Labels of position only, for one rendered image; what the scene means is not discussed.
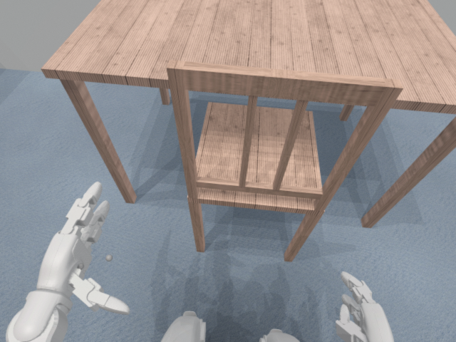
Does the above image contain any robot left forearm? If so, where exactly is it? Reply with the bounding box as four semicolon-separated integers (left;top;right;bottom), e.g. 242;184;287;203
6;289;73;342

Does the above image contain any chair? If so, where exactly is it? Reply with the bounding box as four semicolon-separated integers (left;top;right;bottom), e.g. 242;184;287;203
167;60;403;262

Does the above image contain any table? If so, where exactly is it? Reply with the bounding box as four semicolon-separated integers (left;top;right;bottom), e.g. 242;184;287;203
41;0;456;228

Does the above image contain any robot left thigh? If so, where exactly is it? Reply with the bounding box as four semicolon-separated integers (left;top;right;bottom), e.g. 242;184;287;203
161;316;206;342

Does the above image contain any left robot hand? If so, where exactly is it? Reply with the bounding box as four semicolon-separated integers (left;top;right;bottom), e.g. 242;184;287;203
36;182;130;315

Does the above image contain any right robot hand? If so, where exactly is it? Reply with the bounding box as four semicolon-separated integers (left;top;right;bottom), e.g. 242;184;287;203
336;271;394;342

